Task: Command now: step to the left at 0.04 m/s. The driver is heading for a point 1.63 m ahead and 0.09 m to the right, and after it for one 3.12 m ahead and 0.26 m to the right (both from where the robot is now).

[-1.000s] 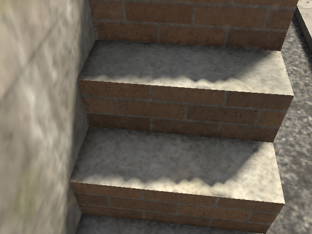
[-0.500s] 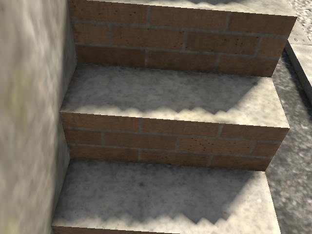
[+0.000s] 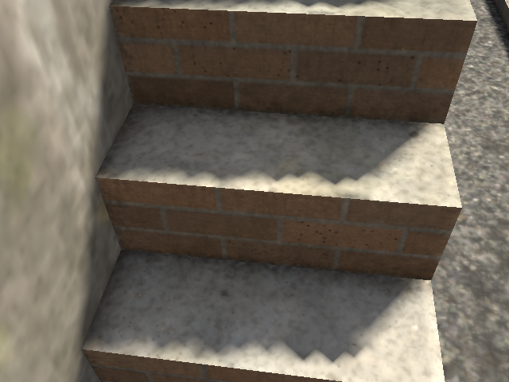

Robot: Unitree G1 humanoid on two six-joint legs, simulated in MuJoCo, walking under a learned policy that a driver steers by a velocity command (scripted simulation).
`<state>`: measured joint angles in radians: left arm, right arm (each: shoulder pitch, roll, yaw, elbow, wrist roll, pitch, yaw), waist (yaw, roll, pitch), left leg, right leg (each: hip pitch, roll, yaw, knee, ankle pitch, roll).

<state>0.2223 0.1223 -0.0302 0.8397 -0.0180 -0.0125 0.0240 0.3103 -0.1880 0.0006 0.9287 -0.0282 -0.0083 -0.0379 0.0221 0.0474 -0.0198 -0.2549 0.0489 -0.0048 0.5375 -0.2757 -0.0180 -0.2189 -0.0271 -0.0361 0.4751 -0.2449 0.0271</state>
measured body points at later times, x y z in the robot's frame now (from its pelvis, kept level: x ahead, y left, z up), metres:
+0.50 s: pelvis +0.02 +0.00 +0.01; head +0.04 +0.00 +0.46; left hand +0.09 +0.25 -0.12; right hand +0.09 -0.24 -0.13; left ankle +0.01 +0.13 -0.74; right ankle +0.00 -0.14 -0.74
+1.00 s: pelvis +0.04 -0.02 +0.01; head +0.06 -0.03 +0.46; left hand +0.16 +0.20 -0.11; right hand +0.15 -0.27 -0.13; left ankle +0.01 +0.13 -0.74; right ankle +0.00 -0.14 -0.74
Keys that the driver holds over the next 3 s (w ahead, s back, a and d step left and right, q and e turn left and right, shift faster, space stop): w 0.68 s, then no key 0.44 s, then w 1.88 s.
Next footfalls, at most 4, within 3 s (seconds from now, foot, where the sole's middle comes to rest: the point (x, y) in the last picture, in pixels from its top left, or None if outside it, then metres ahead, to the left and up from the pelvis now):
none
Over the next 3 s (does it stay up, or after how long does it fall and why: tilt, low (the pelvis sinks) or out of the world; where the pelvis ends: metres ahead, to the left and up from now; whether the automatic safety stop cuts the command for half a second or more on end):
stays up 0.07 -0.01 0.01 its command is cut before an obstacle from the start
